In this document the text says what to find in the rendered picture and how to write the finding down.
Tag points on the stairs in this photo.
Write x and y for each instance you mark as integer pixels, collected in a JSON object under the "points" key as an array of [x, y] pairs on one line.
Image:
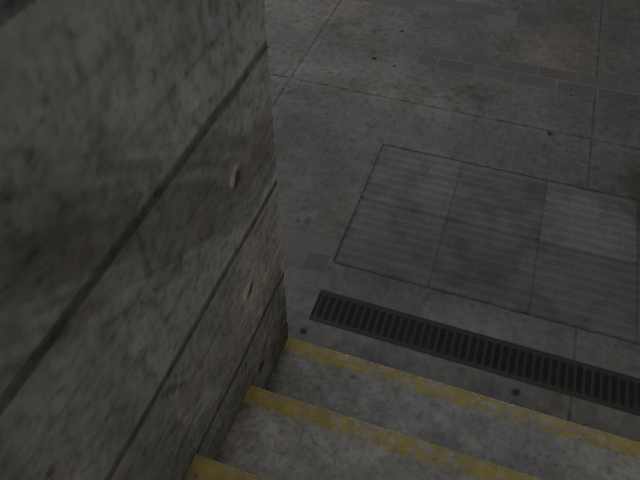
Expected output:
{"points": [[326, 415]]}

